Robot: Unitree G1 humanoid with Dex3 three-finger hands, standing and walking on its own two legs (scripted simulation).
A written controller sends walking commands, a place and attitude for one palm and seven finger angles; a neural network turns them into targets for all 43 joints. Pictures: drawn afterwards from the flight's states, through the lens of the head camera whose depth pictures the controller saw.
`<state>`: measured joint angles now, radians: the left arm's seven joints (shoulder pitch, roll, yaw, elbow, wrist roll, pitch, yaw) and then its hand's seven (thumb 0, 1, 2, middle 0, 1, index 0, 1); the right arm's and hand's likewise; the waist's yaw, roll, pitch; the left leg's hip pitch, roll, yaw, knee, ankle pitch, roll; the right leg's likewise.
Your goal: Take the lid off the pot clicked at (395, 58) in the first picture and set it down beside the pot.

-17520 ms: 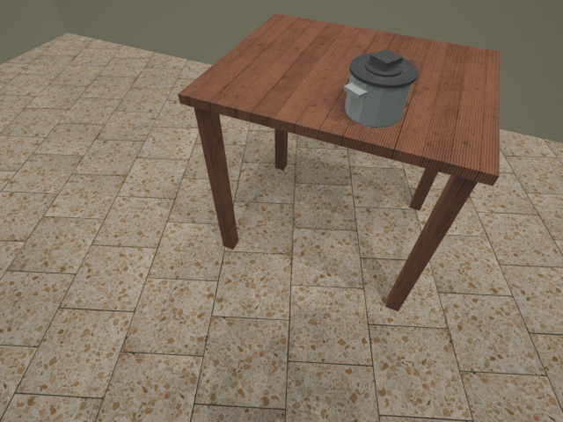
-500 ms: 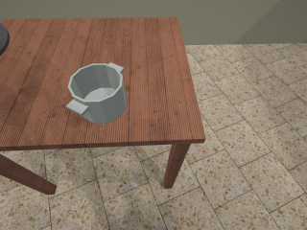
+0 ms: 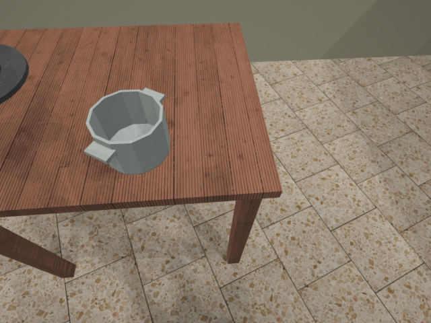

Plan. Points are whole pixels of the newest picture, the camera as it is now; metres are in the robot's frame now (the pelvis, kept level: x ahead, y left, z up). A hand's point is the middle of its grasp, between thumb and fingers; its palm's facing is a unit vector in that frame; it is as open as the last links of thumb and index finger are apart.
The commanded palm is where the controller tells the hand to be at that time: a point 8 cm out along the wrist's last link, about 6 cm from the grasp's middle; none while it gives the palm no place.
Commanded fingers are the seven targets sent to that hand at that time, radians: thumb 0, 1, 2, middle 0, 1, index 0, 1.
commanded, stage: lower the lid onto the table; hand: left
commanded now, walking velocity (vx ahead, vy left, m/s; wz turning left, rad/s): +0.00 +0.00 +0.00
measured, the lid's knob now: out of the picture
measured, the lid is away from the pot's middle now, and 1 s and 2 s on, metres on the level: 0.21 0.23 0.23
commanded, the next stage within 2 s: none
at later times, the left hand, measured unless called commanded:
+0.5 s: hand out of the picture +0.46 +0.36 +0.20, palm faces -0.37 -0.22 -0.90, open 8.9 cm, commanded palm +0.48 +0.37 +0.27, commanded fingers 0.00 0.49 0.99 -0.68 -1.11 -0.75 -1.12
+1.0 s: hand out of the picture +0.46 +0.37 +0.17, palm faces -0.40 -0.23 -0.89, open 8.9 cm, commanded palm +0.49 +0.38 +0.23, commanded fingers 0.00 0.49 0.99 -0.68 -1.11 -0.75 -1.12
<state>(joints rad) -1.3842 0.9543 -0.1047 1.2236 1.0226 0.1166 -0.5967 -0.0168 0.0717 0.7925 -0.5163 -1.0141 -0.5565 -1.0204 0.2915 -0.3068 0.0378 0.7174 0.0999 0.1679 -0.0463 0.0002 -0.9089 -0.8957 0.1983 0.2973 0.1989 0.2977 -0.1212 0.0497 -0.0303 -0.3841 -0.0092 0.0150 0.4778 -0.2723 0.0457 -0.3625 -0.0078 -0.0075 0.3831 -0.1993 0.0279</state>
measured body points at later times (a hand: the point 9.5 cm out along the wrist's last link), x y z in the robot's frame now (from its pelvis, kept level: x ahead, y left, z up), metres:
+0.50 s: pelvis +0.00 +0.01 +0.00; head +0.08 +0.01 +0.44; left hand +0.47 +0.37 +0.25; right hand +0.01 -0.27 -0.13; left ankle -0.03 +0.09 -0.74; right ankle -0.02 -0.14 -0.74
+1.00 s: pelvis +0.00 +0.01 -0.01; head +0.08 +0.02 +0.43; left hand +0.47 +0.38 +0.22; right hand -0.01 -0.27 -0.13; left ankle -0.03 +0.09 -0.74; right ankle -0.02 -0.14 -0.74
